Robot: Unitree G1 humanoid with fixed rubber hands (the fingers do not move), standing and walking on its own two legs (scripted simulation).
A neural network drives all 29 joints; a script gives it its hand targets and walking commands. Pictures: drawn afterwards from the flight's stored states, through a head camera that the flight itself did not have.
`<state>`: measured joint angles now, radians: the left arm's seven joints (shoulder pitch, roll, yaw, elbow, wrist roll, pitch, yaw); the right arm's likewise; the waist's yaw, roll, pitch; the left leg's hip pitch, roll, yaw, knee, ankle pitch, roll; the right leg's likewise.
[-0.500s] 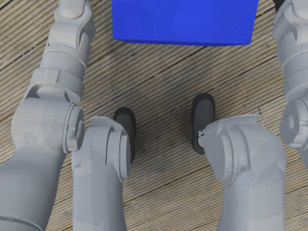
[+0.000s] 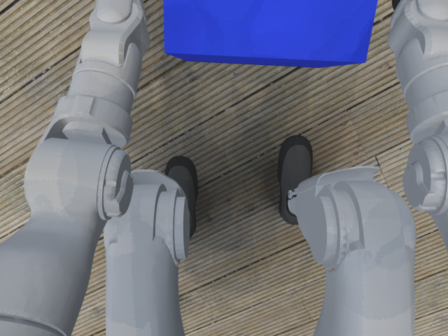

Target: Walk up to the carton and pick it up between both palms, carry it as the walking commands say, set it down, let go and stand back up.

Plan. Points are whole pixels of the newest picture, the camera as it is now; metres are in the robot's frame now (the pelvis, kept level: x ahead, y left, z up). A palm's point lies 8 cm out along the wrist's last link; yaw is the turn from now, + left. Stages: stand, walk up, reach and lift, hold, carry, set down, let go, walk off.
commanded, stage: reach and lift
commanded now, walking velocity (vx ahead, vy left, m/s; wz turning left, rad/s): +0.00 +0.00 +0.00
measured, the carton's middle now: (261, 13) +0.52 -0.06 -0.29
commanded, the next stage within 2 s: none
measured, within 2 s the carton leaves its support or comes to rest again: leaves its support in 0.58 s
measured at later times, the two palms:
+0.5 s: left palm out of the picture +0.55 +0.11 -0.20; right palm out of the picture +0.52 -0.24 -0.20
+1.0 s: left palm out of the picture +0.57 +0.10 -0.10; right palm out of the picture +0.53 -0.24 -0.11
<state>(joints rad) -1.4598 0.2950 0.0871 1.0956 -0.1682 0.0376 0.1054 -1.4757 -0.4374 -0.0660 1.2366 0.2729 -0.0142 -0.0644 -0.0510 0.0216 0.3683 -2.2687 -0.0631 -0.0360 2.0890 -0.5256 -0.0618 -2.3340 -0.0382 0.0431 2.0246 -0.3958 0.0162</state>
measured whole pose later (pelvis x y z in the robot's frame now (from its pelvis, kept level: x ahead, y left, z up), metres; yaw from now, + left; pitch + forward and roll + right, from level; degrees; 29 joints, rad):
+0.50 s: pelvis +0.00 +0.00 +0.00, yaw +0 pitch +40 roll +1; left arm -1.47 0.28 0.11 1.09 -0.14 0.07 0.12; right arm -1.48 -0.43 -0.06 1.20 0.30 0.05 -0.10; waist -0.05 0.02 0.37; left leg -2.27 -0.06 -0.04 2.09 -0.52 -0.06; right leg -2.33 -0.04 0.04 2.03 -0.39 0.02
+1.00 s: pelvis -0.02 +0.00 +0.01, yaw -1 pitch +29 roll +2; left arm -1.53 0.29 0.26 0.96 -0.11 0.22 0.13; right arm -1.54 -0.40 -0.10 1.00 0.18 0.21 -0.21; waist -0.07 0.05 0.47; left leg -2.09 -0.06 -0.04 2.09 -0.51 -0.06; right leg -2.16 -0.02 0.05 2.03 -0.37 0.02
